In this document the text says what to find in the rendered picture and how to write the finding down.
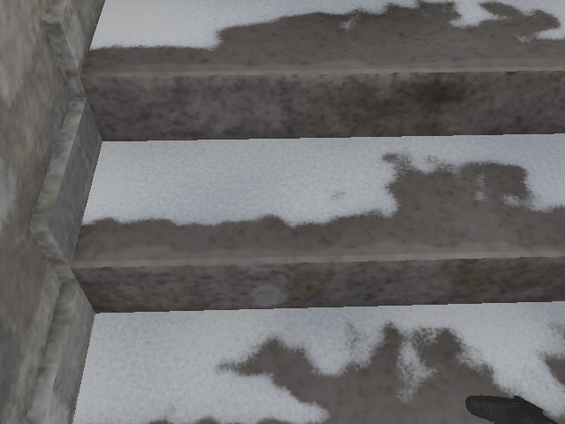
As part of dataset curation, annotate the robot right hand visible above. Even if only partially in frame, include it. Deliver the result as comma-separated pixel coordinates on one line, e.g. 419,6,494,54
465,395,558,424

